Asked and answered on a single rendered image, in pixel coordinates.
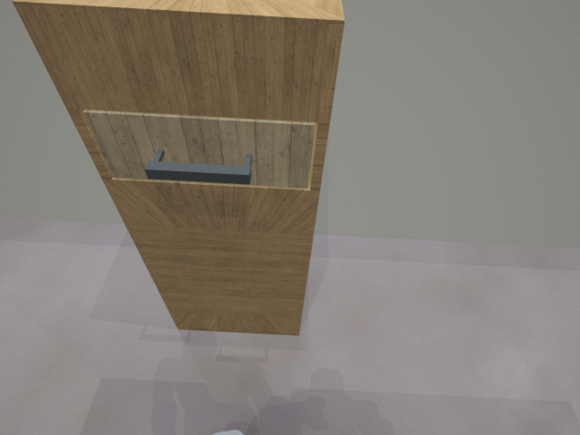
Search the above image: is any drawer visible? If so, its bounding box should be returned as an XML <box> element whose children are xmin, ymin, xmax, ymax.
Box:
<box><xmin>83</xmin><ymin>110</ymin><xmax>314</xmax><ymax>189</ymax></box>

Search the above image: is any cabinet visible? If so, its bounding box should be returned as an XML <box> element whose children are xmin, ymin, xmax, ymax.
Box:
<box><xmin>12</xmin><ymin>0</ymin><xmax>344</xmax><ymax>335</ymax></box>

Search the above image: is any handle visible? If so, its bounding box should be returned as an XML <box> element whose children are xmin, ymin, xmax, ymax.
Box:
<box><xmin>145</xmin><ymin>149</ymin><xmax>252</xmax><ymax>185</ymax></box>

